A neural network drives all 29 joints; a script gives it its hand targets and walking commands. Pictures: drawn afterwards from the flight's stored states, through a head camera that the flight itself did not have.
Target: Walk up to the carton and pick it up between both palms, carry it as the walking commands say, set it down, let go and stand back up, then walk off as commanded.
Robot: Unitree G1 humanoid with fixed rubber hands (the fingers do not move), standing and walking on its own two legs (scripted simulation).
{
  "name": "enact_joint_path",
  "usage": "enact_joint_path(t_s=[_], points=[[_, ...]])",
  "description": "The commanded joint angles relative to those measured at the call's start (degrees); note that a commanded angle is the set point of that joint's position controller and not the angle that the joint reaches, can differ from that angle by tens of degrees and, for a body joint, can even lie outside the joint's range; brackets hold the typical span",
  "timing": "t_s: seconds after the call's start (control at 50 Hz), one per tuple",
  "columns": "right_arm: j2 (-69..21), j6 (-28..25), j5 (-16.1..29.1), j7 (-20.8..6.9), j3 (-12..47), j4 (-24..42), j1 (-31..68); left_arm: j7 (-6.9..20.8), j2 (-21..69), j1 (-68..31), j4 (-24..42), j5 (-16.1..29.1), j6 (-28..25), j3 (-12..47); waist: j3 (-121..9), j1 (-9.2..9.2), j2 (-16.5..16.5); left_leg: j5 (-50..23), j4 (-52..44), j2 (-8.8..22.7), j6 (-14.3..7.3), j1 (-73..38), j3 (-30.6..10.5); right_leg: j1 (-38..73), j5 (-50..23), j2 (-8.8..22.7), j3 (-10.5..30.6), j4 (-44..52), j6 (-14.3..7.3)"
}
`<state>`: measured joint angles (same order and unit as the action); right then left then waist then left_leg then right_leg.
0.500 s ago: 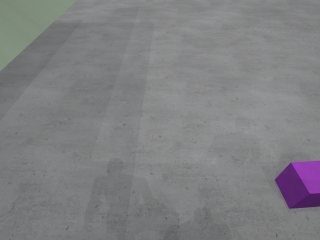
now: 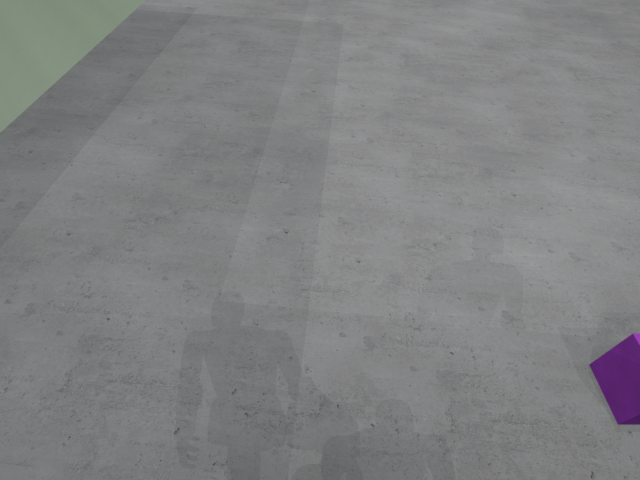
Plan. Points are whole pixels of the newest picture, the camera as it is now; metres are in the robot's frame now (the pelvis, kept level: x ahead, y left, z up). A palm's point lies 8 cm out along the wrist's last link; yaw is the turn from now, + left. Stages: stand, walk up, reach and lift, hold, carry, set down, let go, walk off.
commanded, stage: walk off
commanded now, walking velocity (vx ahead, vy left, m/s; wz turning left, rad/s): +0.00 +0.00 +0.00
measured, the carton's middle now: out of the picture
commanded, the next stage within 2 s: stand in 1.30 s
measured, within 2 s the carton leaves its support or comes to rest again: neither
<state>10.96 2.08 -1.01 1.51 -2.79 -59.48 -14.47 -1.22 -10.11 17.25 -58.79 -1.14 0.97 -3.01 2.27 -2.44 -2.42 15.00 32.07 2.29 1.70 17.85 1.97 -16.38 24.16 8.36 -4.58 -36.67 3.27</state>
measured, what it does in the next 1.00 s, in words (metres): walks ahead, turning left: right foot, then left foot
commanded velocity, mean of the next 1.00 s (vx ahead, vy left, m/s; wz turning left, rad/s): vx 0.42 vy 0.00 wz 0.50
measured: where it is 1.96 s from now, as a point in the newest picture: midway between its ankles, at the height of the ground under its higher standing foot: (207, 336)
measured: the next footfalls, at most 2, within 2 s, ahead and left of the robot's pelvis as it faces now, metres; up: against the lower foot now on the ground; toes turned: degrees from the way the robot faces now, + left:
right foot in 0.26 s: +0.04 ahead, -0.09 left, +0.00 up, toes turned -5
left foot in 0.60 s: +0.18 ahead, +0.20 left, +0.00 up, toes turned +17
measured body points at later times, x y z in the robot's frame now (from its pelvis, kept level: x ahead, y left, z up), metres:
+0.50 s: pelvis +0.06 +0.06 +0.01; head +0.07 +0.08 +0.46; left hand +0.00 +0.28 -0.16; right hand +0.10 -0.17 -0.14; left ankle +0.07 +0.17 -0.70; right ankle +0.00 -0.08 -0.73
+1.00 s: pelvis +0.26 +0.19 +0.02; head +0.27 +0.23 +0.47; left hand +0.38 +0.45 -0.11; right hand +0.26 -0.04 -0.11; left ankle +0.15 +0.19 -0.73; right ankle +0.41 +0.03 -0.64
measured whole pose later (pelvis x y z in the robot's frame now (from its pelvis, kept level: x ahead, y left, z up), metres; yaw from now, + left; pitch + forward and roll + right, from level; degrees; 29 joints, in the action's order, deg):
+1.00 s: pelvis +0.26 +0.19 +0.02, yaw +22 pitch +4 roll -5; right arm 6.5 -4.3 -0.3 -0.2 -1.5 -60.4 -27.3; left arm 1.6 -11.1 -0.1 -50.4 -2.1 -0.3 -3.3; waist -1.0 5.9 0.0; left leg 16.9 15.7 -2.4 -6.5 1.6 -5.3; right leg -38.4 7.9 5.4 -3.2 -55.2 4.1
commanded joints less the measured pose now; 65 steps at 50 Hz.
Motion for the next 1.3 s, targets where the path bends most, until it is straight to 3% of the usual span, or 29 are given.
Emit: enact_joint_path(t_s=[0.0, 0.06, 0.18, 0.24, 0.26, 0.3, 0.32, 0.38, 0.48, 0.54, 0.56, 0.58, 0.6, 0.62, 0.64, 0.68, 0.76, 0.78, 0.84, 0.9, 1.06, 1.08, 1.12, 1.16, 1.18, 1.2, 1.24, 1.26, 1.28], points=[[5.3, -2.7, -0.1, 0.6, 0.2, 0.6, -4.6, 0.7, -2.2, -1.2, 2.9, 0.0, 0.6, -0.9, -1.4, 2.84, 15.8, -11.2, -17.7, 11.2, -7.6, -5.8, -14.5, -8.1, 5.7, -2.5, 3.5, -10.0, -1.1], [6.9, -2.8, -1.1, 1.6, 0.2, 1.7, -2.2, -0.1, -2.2, 2.5, 0.7, 0.0, 0.2, -1.0, -6.0, 2.60, 8.1, -28.0, -12.7, 12.7, -10.7, -13.1, -10.8, -7.0, 5.3, -5.0, -0.1, -8.1, -2.3], [2.3, -2.0, 0.8, 0.0, 1.2, -2.2, -6.6, -0.1, -1.0, 7.6, -3.7, 0.9, -1.3, 0.4, -5.5, 0.86, 2.3, -4.7, -12.8, 5.6, -3.4, -1.4, -8.0, 12.8, -18.7, -3.0, 3.7, 16.3, -1.4], [-1.1, 0.1, 1.1, -0.2, 1.5, 1.7, 0.8, -1.1, -7.8, 14.2, -3.1, -0.5, -0.7, -1.0, 1.1, -2.55, -3.8, 23.3, -1.0, 0.8, -3.1, 15.5, -2.7, 12.2, 26.7, 7.0, 13.9, 25.8, -5.7], [1.2, -0.3, 1.6, -1.1, 0.4, 3.4, 2.4, -1.8, -10.5, 10.4, -4.1, -0.2, -0.6, -1.2, 5.0, -0.91, -13.9, 10.8, 11.2, -1.4, -1.7, 16.2, 1.8, 5.7, 31.2, 13.5, 19.1, 34.6, -7.4], [4.7, -1.2, -0.4, -1.9, 0.1, 3.2, 0.7, -1.3, -9.6, 0.0, 0.1, -0.4, -1.1, -1.7, 10.6, 1.97, -16.7, 8.8, 20.0, 1.8, -2.2, 15.2, -0.9, 0.5, 17.4, 13.0, 14.4, 32.2, -8.1], [1.1, -1.9, -1.1, -2.3, 1.0, 4.7, 6.3, -1.1, -6.6, 3.2, -0.1, -0.4, -1.7, -1.5, 9.5, -1.91, -7.2, 8.3, 18.4, 2.1, -2.3, 19.0, 1.5, 6.9, 13.4, 12.5, 13.5, 31.2, -9.0], [2.3, -3.4, -1.6, -4.0, -0.7, 6.4, 8.9, -1.5, -5.8, 10.0, -1.8, -0.4, -4.7, -0.7, 5.8, -2.46, -0.3, 6.9, 18.7, 3.5, -2.2, 23.7, 1.1, 16.9, 4.2, 12.5, 10.1, 28.2, -9.3], [1.7, -4.0, -0.2, -4.9, -1.2, 6.9, 5.0, -1.2, -9.7, 3.1, 0.8, -0.5, -6.0, -1.9, 2.1, 1.50, -8.3, 3.7, 6.9, 1.9, -1.4, 6.8, 5.6, 7.6, 3.4, 10.3, -0.2, 24.8, -7.0], [6.6, -4.4, -1.2, -4.0, -4.1, 2.3, -5.9, -1.1, -10.3, 0.0, 2.3, -0.9, -5.9, -2.2, -2.4, 7.20, 5.4, 7.5, 6.7, -1.3, -3.9, -11.0, 8.0, -4.6, 1.8, 6.2, -5.9, 8.0, -5.4], [9.7, -4.3, -1.1, -3.1, -5.4, 0.7, -14.7, -0.6, -9.5, -1.6, 2.8, 0.2, -5.9, -2.2, -3.4, 13.44, 15.6, 13.5, -0.1, 3.8, -7.1, -17.3, -1.0, -11.1, -2.4, 3.5, -8.2, -9.8, -3.2], [13.3, -4.6, -1.9, -1.7, -6.7, -0.6, -20.3, 0.2, -7.6, -4.7, 6.3, 0.1, -6.5, -1.8, -4.3, 15.33, 30.2, 17.8, -13.1, 15.2, -12.4, -25.0, -24.7, -25.7, 7.8, -2.4, -8.0, -26.6, -1.1], [14.0, -4.7, -0.5, -1.4, -5.9, -0.6, -20.5, 1.9, -5.8, -12.9, 9.7, -0.7, -6.3, -1.5, -2.9, 14.73, 24.7, 15.0, -21.5, 21.5, -17.4, -23.3, -42.0, -30.4, 11.0, -4.5, 0.4, -36.2, -0.6], [8.1, -5.0, -0.3, -1.0, -3.9, 0.4, -17.2, 3.1, -4.8, -15.7, 11.1, -2.1, -5.8, -1.4, 0.9, 12.82, 12.6, 7.9, -20.8, 20.6, -19.1, -16.8, -43.9, -29.9, 7.7, -3.1, 3.5, -37.1, -0.6], [9.0, -5.6, -0.5, -0.8, -3.1, 1.7, -14.1, 3.4, -4.4, -6.2, 7.6, -1.3, -6.3, -1.0, 1.1, 7.56, 10.2, 2.9, -20.0, 17.2, -18.2, -14.5, -43.0, -29.1, 5.4, -2.4, 2.5, -38.3, -0.6], [10.7, -6.0, -0.1, -0.4, -3.4, 5.5, -6.5, 3.5, -0.7, -2.5, 3.9, -1.9, -5.3, 0.3, -3.7, 4.82, 7.6, -8.8, -15.2, 14.4, -13.1, -14.6, -26.9, -23.0, 1.8, 2.2, 6.0, -34.4, -1.3], [10.5, -7.5, 1.0, -0.6, -2.9, 3.9, -10.9, 2.8, -4.4, -8.2, 6.8, -1.6, -3.4, -0.9, -2.0, 4.37, -0.9, -14.7, -18.3, 11.2, -12.3, -10.1, -19.4, -19.8, -8.3, -1.1, 0.3, -26.7, -1.4], [6.1, -7.4, 0.2, -1.2, -1.6, 3.4, -7.7, 2.8, -4.1, -8.4, 6.7, -0.9, -3.0, -1.0, -3.4, 2.50, 0.6, -17.7, -18.1, 8.9, -9.9, -7.9, -15.8, -16.2, -12.3, -1.1, 1.9, -24.4, -1.3], [4.6, -7.5, 1.2, -0.5, -1.0, 0.5, -17.4, 2.3, -4.7, -14.9, 10.0, -1.0, -2.2, -1.1, 1.3, 6.90, 7.7, -25.9, -19.7, 9.5, -6.4, -15.8, -22.7, -27.1, -16.4, -2.7, 0.8, -21.8, 0.9], [10.7, -7.4, 0.9, -1.0, -2.3, 1.6, -15.1, 3.2, -2.7, -16.6, 10.8, -0.7, -1.5, -0.6, -0.6, 5.29, 7.9, -33.3, -18.4, 8.3, -8.0, -20.2, -17.5, -28.3, -17.3, -3.9, -0.2, -18.6, 1.4], [5.4, -6.8, -0.8, 0.6, -1.0, -1.7, -23.2, 3.5, -5.4, -35.0, 19.0, -0.1, -4.3, -0.8, 0.3, 10.74, 11.5, -52.6, -9.4, 8.8, -11.7, -34.9, -20.8, -35.8, -10.2, -6.2, -0.8, -8.0, 0.1], [6.5, -6.5, -0.1, 0.3, -1.0, -1.7, -25.7, 3.6, -3.7, -34.9, 19.3, -0.4, -4.8, -0.2, 0.2, 12.61, 17.6, -51.2, -8.0, 6.9, -11.1, -33.9, -19.0, -34.0, -12.0, -6.6, -1.6, -4.8, 0.1], [4.5, -6.2, -0.4, -0.1, -0.7, -1.4, -22.0, 3.0, -6.8, -30.2, 18.5, 0.7, -5.8, -1.4, -2.6, 8.85, 15.4, -67.1, -0.2, 3.6, -7.1, -27.9, -17.8, -17.1, -12.1, -9.8, -2.5, 5.7, -1.9], [7.3, -7.6, 1.1, -0.9, -1.4, 2.3, -14.0, 1.5, -9.8, -7.3, 11.5, 1.1, -6.5, -2.4, -14.9, -2.41, 8.8, -57.0, 14.3, 3.2, -4.2, -9.9, -17.7, 18.9, -26.2, -5.7, 4.0, 10.3, -4.5], [8.2, -8.1, 1.9, -1.2, -1.7, 3.6, -10.1, 1.1, -12.6, 4.7, 8.0, -0.2, -6.4, -3.3, -24.0, -7.48, 0.0, -25.8, 29.1, -1.6, -3.0, 5.7, -15.5, 41.1, -30.4, 6.1, 13.4, 8.0, -7.0], [6.1, -7.9, 1.9, -0.7, -1.9, 4.4, -13.2, 0.7, -16.1, 10.7, 7.6, -1.2, -5.5, -4.0, -30.4, -5.89, -9.4, 19.2, 39.2, -3.9, -3.5, 17.3, -12.0, 52.2, -31.1, 20.8, 28.1, 7.9, -10.2], [7.6, -7.0, 1.6, 0.0, -1.8, 4.8, -10.7, -0.5, -13.9, 5.0, 7.4, -0.6, -5.0, -3.0, -15.9, -3.72, -7.0, 13.0, 49.3, 1.1, -5.3, 23.4, -9.0, 31.3, -11.0, 21.8, 31.9, 15.1, -11.0], [8.4, -6.3, 1.1, -0.5, -2.3, 4.3, -9.6, 0.5, -11.0, -4.2, 9.7, -0.6, -4.8, -2.2, -6.9, 0.08, -5.9, 5.5, 46.6, 3.0, -4.7, 21.4, -9.3, 20.9, -3.2, 15.6, 28.0, 17.3, -10.0], [7.6, -6.5, -0.2, -1.4, -2.4, 5.3, -4.7, 0.1, -8.1, -4.9, 11.0, -0.5, -5.2, -1.5, -0.1, -1.08, -1.2, 4.5, 44.9, 3.6, -4.2, 22.5, -7.4, 13.3, -3.4, 14.2, 25.4, 21.3, -10.6]])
